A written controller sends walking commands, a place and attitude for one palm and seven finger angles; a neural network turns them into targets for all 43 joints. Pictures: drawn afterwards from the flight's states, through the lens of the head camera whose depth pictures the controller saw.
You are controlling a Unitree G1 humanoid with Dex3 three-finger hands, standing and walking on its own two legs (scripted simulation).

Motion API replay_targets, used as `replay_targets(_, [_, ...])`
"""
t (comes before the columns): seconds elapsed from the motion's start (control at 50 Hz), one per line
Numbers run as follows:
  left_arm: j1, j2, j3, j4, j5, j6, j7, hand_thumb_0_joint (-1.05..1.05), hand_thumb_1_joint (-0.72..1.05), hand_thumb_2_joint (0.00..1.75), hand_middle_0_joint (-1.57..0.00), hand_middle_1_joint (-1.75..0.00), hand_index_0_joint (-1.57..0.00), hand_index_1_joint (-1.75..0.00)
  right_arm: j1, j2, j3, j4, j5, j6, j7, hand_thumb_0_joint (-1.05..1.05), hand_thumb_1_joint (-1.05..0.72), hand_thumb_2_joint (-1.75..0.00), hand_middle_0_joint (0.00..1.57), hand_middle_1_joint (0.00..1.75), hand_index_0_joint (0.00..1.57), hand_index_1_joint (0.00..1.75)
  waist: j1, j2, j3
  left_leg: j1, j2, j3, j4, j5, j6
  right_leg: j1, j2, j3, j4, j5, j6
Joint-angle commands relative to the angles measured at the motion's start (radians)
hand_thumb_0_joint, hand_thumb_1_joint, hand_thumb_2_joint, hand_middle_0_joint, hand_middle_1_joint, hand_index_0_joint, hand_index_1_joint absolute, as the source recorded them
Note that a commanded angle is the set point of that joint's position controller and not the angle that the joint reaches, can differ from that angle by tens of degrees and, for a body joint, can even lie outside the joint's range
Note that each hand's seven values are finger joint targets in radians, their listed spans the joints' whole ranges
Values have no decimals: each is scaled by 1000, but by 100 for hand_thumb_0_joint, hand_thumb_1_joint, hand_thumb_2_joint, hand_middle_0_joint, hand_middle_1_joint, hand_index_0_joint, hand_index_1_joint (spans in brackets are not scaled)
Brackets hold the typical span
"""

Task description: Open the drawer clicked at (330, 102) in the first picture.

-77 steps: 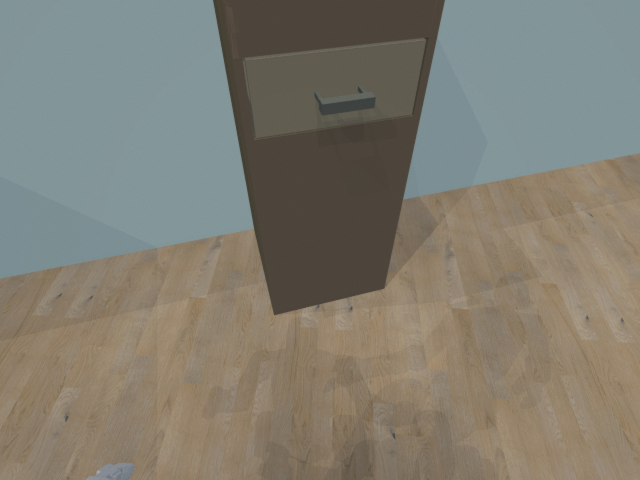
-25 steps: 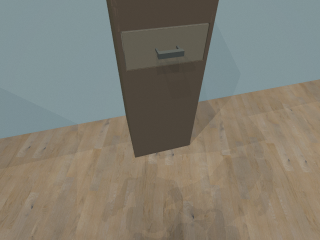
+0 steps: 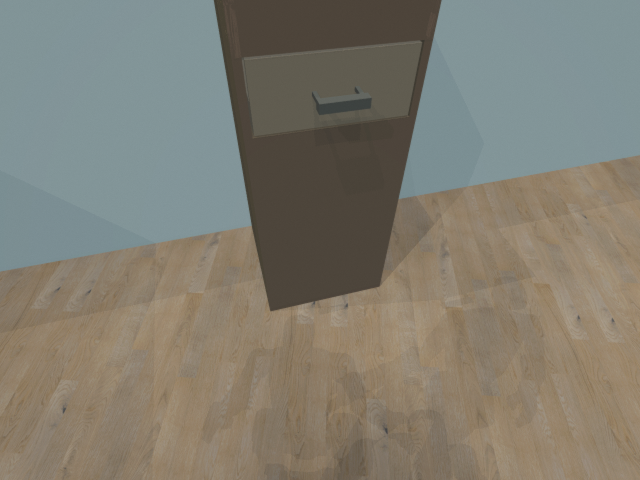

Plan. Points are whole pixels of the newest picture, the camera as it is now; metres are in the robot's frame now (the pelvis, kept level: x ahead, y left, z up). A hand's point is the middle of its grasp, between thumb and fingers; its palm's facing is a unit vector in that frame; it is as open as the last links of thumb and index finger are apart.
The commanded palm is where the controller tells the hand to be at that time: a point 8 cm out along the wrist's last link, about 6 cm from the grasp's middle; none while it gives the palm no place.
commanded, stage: walk to a spot facing it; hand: left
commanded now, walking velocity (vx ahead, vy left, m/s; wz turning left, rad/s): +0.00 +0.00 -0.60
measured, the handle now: (340, 98) +0.85 +0.01 +0.06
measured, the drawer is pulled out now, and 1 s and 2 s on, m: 0.00 0.00 0.00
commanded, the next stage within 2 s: none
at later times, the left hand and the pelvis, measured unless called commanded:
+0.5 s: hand out of the picture +0.07 +0.17 -0.18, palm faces -0.16 -0.95 -0.29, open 7.4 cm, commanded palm none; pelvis -0.02 -0.03 -0.03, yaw -13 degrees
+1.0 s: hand out of the picture +0.11 +0.18 -0.17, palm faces -0.37 -0.90 -0.24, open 7.4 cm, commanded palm none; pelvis -0.02 +0.01 -0.01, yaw -28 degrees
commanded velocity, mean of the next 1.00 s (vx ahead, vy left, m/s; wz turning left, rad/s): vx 0.00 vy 0.00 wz -0.60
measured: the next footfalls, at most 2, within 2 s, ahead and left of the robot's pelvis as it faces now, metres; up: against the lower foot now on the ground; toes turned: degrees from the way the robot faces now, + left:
left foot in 1.02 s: +0.06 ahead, +0.11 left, +0.00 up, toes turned -31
right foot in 1.54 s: -0.12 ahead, -0.07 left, +0.00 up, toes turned -57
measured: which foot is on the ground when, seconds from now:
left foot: down 0.00-0.42, up 0.44-1.00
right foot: down 0.00-1.00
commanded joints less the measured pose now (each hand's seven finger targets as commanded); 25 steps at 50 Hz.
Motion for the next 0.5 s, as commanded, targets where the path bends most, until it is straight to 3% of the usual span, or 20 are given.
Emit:
replay_targets(0.0, [-30, 189, 44, -66, 3, -21, 15, 0, 90, 90, -20, -30, -20, -30, -34, -195, -36, -59, -5, -27, -14, 0, -90, -90, 20, 30, 20, 30, -4, 2, -38, 14, 113, -84, -51, 124, 27, -16, -107, 104, -64, 113, -28])
replay_targets(0.06, [11, 105, 37, -66, 3, 6, 19, 0, 90, 90, -20, -30, -20, -30, 20, -97, -27, -57, -6, -11, -21, 0, -90, -90, 20, 30, 20, 30, -9, 4, -41, 26, 123, -32, 10, 160, 13, -55, -104, 114, -1, 215, -21])
replay_targets(0.16, [28, 115, 62, -123, 9, 32, 11, 0, 90, 90, -20, -30, -20, -30, 35, -120, -57, -116, -7, 9, -32, 0, -90, -90, 20, 30, 20, 30, -11, -5, -32, 4, 158, -4, 69, 109, 24, -143, -74, 139, 106, 238, -28])
replay_targets(0.2, [34, 103, 68, -148, 10, 38, 6, 0, 90, 90, -20, -30, -20, -30, 27, -129, -69, -139, -8, 12, -34, 0, -90, -90, 20, 30, 20, 30, -10, 32, -28, 3, 187, -22, 60, 73, 40, -193, -45, 134, 163, 200, -24])
replay_targets(0.24, [40, 84, 73, -167, 11, 42, 0, 0, 90, 90, -20, -30, -20, -30, 23, -141, -82, -161, -9, 12, -35, 0, -90, -90, 20, 30, 20, 30, -8, 90, -31, -5, 245, -59, 32, 72, 75, -231, -6, 98, 275, 119, -14])
replay_targets(0.28, [45, 49, 80, -189, 12, 50, -6, 0, 90, 90, -20, -30, -20, -30, 17, -141, -89, -174, -11, 5, -34, 0, -90, -90, 20, 30, 20, 30, -3, 191, -22, -17, 348, -95, -19, 191, 154, -269, 16, 16, 469, -225, 8])
replay_targets(0.3, [52, 39, 83, -195, 11, 52, -8, 0, 90, 90, -20, -30, -20, -30, 1, -136, -93, -185, -12, 3, -34, 0, -90, -90, 20, 30, 20, 30, 5, 201, -20, -17, 371, -83, -10, 251, 177, -274, -5, 11, 509, -293, 11])
replay_targets(0.32, [56, 36, 87, -202, 11, 53, -10, 0, 90, 90, -20, -30, -20, -30, -6, -127, -95, -194, -14, 1, -35, 0, -90, -90, 20, 30, 20, 30, 6, 199, -16, -41, 376, -60, 12, 287, 179, -250, -27, 18, 498, -309, 7])
replay_targets(0.34, [88, 32, 91, -200, 12, 51, -14, 0, 90, 90, -20, -30, -20, -30, -32, -130, -97, -205, -16, 3, -34, 0, -90, -90, 20, 30, 20, 30, 31, 173, -22, -67, 368, -16, 64, 282, 155, -201, -37, 13, 442, -275, 1])
replay_targets(0.36, [131, 23, 96, -191, 14, 47, -16, 0, 90, 90, -20, -30, -20, -30, -48, -124, -99, -213, -18, 7, -33, 0, -90, -90, 20, 30, 20, 30, 52, 146, -21, -120, 334, 31, 134, 231, 118, -120, -32, -10, 355, -183, 1])
replay_targets(0.38, [194, 38, 103, -174, 17, 38, -17, 0, 90, 90, -20, -30, -20, -30, -60, -115, -99, -216, -15, 13, -30, 0, -90, -90, 20, 30, 20, 30, 87, 68, -29, -181, 273, 97, 284, 127, 58, -29, -36, -2, 200, -18, -1])
replay_targets(0.4, [224, 131, 118, -172, 30, 20, -4, 0, 90, 90, -20, -30, -20, -30, -23, -44, -88, -234, -8, 23, -24, 0, -90, -90, 20, 30, 20, 30, 85, -262, -30, -329, 120, 176, 554, -212, -25, 22, -208, 299, -23, 183, -48])
replay_targets(0.42, [224, 185, 123, -187, 21, 20, 10, 0, 90, 90, -20, -30, -20, -30, -45, -9, -79, -274, -7, 26, -24, 0, -90, -90, 20, 30, 20, 30, 74, -364, -5, -442, 29, 84, 738, -414, -43, -33, -356, 572, -98, 376, -144])
replay_targets(0.44, [208, 174, 125, -196, 12, 24, 20, 0, 90, 90, -20, -30, -20, -30, -31, -28, -86, -268, -6, 33, -25, 0, -90, -90, 20, 30, 20, 30, 61, -250, -22, -424, 56, -5, 802, -370, -31, -41, -357, 500, -96, 293, -190])
replay_targets(0.46, [162, 138, 126, -210, 12, 21, 23, 0, 90, 90, -20, -30, -20, -30, -51, -34, -88, -258, -7, 34, -23, 0, -90, -90, 20, 30, 20, 30, 54, -250, 6, -435, 73, -30, 817, -303, -26, -92, -295, 493, -120, 151, -170])
replay_targets(0.48, [110, 114, 120, -222, 10, 21, 19, 0, 90, 90, -20, -30, -20, -30, -54, -40, -92, -247, -7, 33, -20, 0, -90, -90, 20, 30, 20, 30, 32, -169, 33, -438, 81, -37, 836, -231, -31, -112, -256, 459, -109, 76, -166])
